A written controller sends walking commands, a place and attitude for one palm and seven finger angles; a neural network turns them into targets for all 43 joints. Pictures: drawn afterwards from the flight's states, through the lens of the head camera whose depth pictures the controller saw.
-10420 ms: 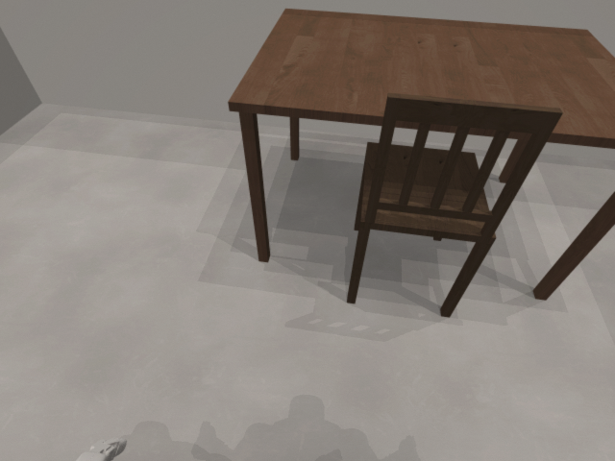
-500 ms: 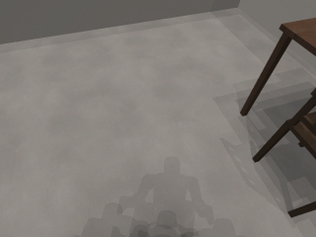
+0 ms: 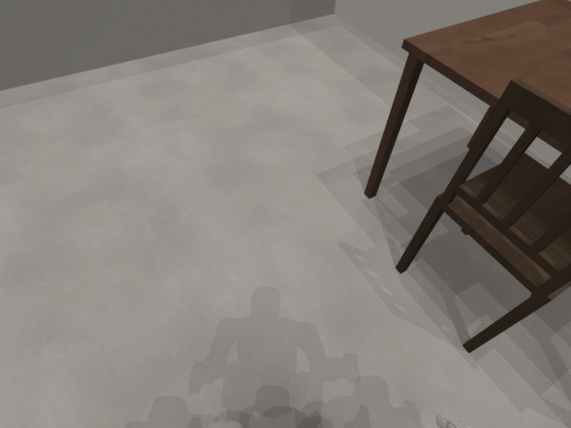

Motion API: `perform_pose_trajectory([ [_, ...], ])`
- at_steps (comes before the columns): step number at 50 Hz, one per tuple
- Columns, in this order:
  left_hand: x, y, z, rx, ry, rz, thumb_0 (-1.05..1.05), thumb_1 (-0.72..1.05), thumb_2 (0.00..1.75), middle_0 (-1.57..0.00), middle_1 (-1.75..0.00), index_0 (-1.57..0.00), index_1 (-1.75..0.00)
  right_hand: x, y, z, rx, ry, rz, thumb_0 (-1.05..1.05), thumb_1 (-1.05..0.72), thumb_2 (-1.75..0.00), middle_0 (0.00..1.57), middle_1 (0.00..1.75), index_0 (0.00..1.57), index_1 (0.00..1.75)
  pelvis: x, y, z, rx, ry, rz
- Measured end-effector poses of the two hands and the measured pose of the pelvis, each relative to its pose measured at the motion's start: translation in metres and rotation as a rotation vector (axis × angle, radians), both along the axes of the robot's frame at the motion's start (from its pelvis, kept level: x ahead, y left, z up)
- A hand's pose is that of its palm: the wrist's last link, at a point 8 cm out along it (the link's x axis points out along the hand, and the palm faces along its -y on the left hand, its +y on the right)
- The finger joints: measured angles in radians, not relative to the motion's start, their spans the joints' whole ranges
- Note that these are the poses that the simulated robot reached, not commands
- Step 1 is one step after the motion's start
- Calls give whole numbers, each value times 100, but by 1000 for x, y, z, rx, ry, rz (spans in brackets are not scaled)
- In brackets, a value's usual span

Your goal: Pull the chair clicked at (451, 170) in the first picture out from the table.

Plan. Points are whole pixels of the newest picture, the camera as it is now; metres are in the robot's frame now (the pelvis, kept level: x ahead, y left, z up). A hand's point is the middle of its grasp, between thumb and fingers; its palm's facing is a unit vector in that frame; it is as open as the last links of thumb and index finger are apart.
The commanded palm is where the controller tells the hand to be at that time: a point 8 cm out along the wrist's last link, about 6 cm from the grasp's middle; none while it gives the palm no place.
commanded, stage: turn to face it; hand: left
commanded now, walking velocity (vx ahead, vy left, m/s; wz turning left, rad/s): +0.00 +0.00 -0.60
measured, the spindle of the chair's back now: (537, 190) +0.66 -0.52 -0.10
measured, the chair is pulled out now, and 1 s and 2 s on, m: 0.00 0.00 0.00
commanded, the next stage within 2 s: take the last steps up to it in 1.50 s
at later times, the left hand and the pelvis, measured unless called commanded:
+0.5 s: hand (195, 410) +0.16 +0.16 -0.16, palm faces -0.32 -0.91 -0.26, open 7.4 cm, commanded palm none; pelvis -0.01 -0.01 -0.01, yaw -20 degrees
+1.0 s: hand (224, 409) +0.17 +0.12 -0.17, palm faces -0.51 -0.83 -0.23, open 7.4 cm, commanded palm none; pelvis +0.01 -0.02 +0.00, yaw -36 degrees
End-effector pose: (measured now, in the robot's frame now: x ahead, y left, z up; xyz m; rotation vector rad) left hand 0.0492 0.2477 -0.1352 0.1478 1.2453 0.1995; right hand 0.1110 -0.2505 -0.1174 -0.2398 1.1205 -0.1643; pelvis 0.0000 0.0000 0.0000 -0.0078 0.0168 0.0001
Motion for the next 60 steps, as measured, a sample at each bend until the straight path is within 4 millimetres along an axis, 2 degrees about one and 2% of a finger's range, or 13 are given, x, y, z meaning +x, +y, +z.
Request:
perform_pose_trajectory([
  [5,8,24,-16,-15,33,-40,1,90,90,-20,-30,-20,-30,-10,18,7,-27,-42,-34,0,-91,-90,20,30,20,30,-1,19,-6,-8,-6,-71],
  [11,28,39,-7,-9,43,-125,1,90,90,-20,-30,-20,-29,-49,29,13,-21,2,-118,0,-91,-90,20,30,20,30,0,27,4,-25,-13,-150],
  [15,46,35,-1,1,44,-183,1,91,90,-19,-30,-20,-29,-80,29,8,2,42,-199,0,-91,-90,20,30,20,30,0,26,6,-30,-12,-202],
  [20,79,7,3,11,23,-289,1,91,90,-19,-30,-19,-29,-127,21,-5,39,101,-318,0,-91,-90,20,30,20,30,-2,16,3,-22,-15,-275],
  [26,126,-52,8,39,-85,-442,1,91,90,-19,-30,-19,-29,-188,-4,-38,92,171,-453,0,-91,-90,20,30,20,30,-7,-13,-14,9,-17,-360],
  [29,137,-78,16,49,-135,-486,1,91,90,-19,-30,-20,-29,-208,-17,-45,101,215,-495,0,-91,-90,20,30,20,30,-11,-22,-14,6,-20,-379],
  [32,137,-93,25,52,-138,-505,0,90,90,-20,-30,-20,-29,-211,-26,-37,102,210,-522,1,-91,-90,20,30,20,30,-12,-30,-5,24,-19,-418],
  [37,133,-108,28,44,-95,-560,0,90,90,-20,-30,-20,-30,-199,-41,-23,87,125,-558,1,-91,-90,19,30,19,30,-14,-38,4,38,-11,-485],
  [45,130,-105,16,21,-26,-601,0,90,90,-20,-30,-20,-30,-176,-48,-9,40,42,-594,0,-91,-90,19,30,19,30,-5,-33,4,18,0,-576],
  [49,135,-92,4,17,14,-617,0,90,90,-20,-30,-20,-30,-163,-43,0,6,5,-617,0,-91,-90,20,30,20,30,4,-24,2,7,8,-624],
  [52,148,-82,-9,9,38,-636,1,90,90,-20,-30,-20,-30,-159,-34,4,-31,-26,-643,0,-91,-90,20,30,20,30,13,-15,-5,-4,16,-662],
  [55,162,-79,-13,10,53,-678,1,90,90,-20,-30,-20,-29,-165,-20,10,-39,-23,-671,0,-91,-90,20,30,20,30,17,-9,-3,-5,4,-715],
  [60,187,-85,-5,15,56,-756,1,90,90,-20,-30,-20,-29,-185,2,14,-24,9,-747,0,-91,-90,20,30,20,30,24,-8,4,-22,1,-783],
])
